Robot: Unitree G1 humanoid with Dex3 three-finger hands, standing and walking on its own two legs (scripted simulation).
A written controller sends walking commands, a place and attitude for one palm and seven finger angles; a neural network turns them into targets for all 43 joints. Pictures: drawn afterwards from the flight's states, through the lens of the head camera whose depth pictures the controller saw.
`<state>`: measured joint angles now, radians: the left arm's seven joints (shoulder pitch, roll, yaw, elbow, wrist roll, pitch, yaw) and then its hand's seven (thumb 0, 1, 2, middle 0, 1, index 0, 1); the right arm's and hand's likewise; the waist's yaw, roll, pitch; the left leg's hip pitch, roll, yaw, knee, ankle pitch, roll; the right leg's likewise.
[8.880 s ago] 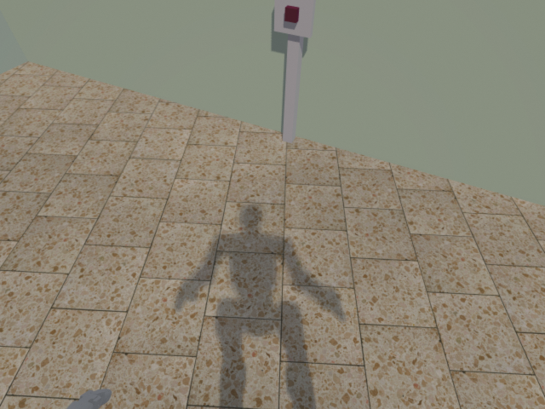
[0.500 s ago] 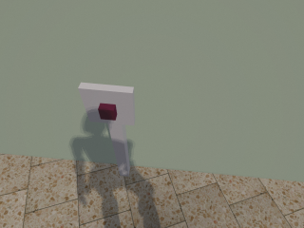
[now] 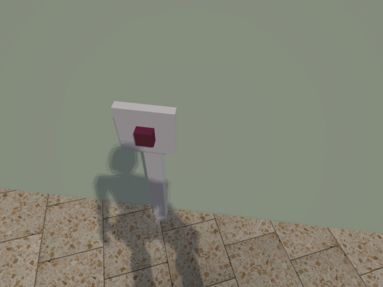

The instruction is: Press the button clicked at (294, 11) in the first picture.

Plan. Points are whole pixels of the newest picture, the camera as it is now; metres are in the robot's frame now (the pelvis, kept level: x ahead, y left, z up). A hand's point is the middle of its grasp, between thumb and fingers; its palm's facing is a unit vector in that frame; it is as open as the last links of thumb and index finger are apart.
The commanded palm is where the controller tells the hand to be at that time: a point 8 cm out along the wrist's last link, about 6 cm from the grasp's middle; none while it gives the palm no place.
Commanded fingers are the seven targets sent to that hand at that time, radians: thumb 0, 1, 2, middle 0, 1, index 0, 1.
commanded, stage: come to a stop and stand still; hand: left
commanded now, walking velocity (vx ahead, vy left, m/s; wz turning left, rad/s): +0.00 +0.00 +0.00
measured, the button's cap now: (145, 136) +0.53 +0.18 -0.04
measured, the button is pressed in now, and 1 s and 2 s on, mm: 0 0 0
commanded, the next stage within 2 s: look again from close up in 0.20 s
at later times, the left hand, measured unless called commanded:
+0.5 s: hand out of the picture +0.00 +0.19 -0.17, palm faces +0.01 -0.98 -0.22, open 7.4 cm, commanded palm none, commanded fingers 0.00 0.90 0.90 -0.20 -0.30 -0.20 -0.30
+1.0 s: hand (111, 256) +0.19 +0.19 -0.08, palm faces +0.23 -0.96 -0.17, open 7.1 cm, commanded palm +0.14 +0.23 -0.07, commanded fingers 0.00 0.90 0.90 -0.42 -0.54 -0.42 -0.54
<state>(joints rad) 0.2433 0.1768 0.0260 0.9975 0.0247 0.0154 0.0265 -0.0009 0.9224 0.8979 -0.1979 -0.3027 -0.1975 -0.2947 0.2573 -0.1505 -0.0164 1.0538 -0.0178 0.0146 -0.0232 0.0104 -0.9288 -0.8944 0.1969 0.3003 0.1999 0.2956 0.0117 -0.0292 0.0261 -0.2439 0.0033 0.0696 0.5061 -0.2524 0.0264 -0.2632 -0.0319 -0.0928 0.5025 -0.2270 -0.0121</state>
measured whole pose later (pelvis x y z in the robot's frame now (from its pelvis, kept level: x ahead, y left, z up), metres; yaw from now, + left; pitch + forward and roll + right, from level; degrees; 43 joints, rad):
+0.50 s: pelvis +0.01 +0.01 +0.00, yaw +0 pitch +0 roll +0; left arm 0.34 0.14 -0.01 1.09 0.02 -0.01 0.02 0.00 0.90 0.90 -0.20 -0.30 -0.20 -0.29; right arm 0.33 -0.16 0.01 1.04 -0.02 -0.01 -0.02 0.01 -0.93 -0.89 0.20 0.30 0.20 0.30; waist -0.01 0.05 -0.01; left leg -0.24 -0.02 0.08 0.51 -0.28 0.05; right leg -0.27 -0.05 -0.08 0.52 -0.25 0.01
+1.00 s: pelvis +0.04 +0.00 +0.00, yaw +1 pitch +2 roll +0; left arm 0.41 0.16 0.05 0.35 -0.13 -0.06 0.07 0.02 0.92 0.90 -0.24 -0.34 -0.24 -0.33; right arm 0.33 -0.22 0.00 0.92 0.03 -0.21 -0.07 0.02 -0.93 -0.89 0.20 0.30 0.20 0.30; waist -0.01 0.02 -0.01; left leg -0.23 -0.01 0.06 0.51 -0.31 0.02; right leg -0.25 -0.04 -0.10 0.54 -0.31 -0.01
